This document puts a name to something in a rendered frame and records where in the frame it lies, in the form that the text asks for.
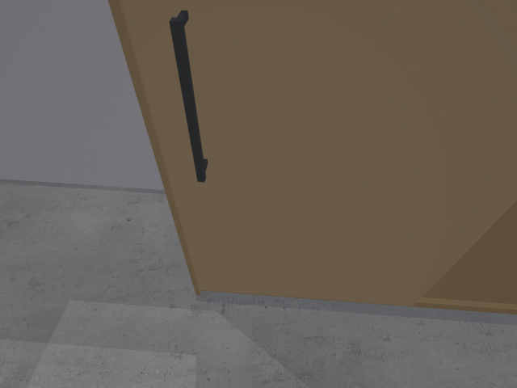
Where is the wardrobe door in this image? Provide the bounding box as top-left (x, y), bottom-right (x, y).
top-left (423, 201), bottom-right (517, 305)
top-left (122, 0), bottom-right (517, 306)

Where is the handle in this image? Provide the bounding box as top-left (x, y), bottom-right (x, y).
top-left (169, 11), bottom-right (208, 182)

